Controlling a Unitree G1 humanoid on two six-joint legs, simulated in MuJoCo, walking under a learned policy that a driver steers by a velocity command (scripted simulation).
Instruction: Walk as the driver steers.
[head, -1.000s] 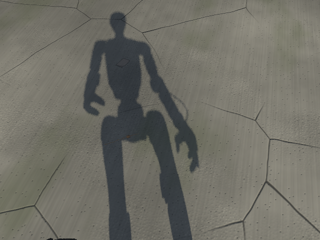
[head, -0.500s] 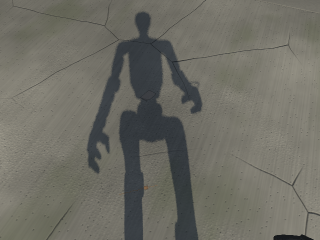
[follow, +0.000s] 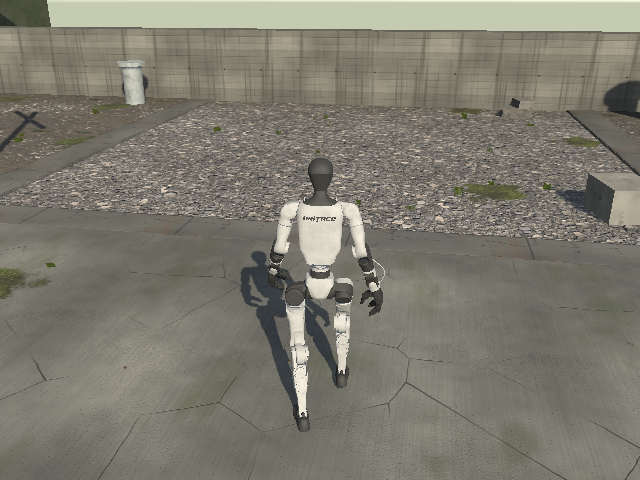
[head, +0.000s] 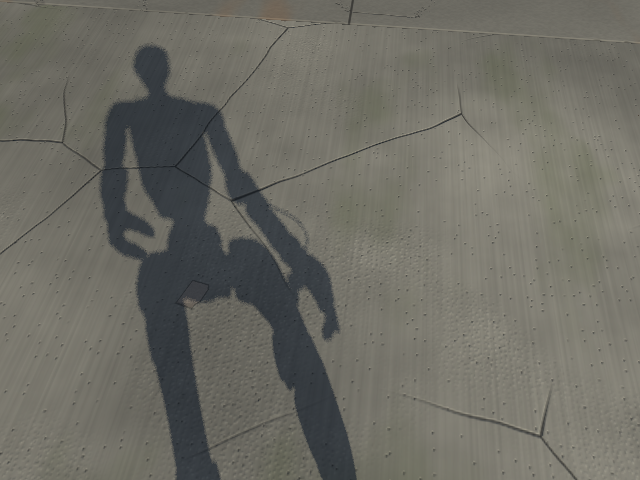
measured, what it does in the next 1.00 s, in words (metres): walks ahead, turning right: right foot, then left foot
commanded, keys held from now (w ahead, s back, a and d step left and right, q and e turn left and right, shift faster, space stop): w+e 0.64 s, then e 0.36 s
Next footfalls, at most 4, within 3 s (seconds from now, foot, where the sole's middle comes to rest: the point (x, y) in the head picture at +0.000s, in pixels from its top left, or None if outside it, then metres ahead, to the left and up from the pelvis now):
0.06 right None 0.21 -0.10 -0.77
0.54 left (296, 460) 0.52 0.05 -0.77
1.00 right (442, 426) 0.57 -0.26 -0.77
1.38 left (335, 382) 0.69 -0.05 -0.77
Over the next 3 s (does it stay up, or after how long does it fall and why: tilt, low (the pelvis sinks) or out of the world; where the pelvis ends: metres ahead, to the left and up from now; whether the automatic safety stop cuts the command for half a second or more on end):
stays up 0.80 -0.33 -0.01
